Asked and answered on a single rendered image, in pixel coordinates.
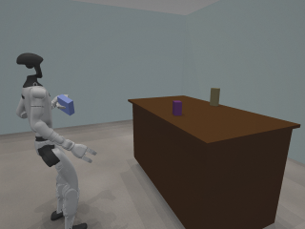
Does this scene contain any right robot forearm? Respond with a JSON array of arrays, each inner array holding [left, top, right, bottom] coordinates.
[[34, 121, 75, 151]]

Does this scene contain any humanoid robot head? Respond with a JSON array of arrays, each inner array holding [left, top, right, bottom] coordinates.
[[16, 52, 44, 88]]

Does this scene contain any sponge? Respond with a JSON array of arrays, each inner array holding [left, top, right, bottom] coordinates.
[[57, 94, 75, 115]]

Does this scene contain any table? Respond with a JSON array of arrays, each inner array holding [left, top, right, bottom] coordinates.
[[128, 95, 300, 229]]

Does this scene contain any robot left foot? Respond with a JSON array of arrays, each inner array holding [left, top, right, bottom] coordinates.
[[51, 209, 64, 221]]

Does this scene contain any right robot hand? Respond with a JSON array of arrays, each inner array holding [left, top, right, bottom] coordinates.
[[71, 143, 97, 163]]

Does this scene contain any left robot hand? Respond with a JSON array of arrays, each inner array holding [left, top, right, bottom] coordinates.
[[52, 94, 69, 109]]

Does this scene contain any right robot upper arm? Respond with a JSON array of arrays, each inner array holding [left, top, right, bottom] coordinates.
[[30, 87, 47, 132]]

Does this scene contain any left robot upper arm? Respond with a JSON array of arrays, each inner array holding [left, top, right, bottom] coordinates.
[[16, 97, 28, 119]]

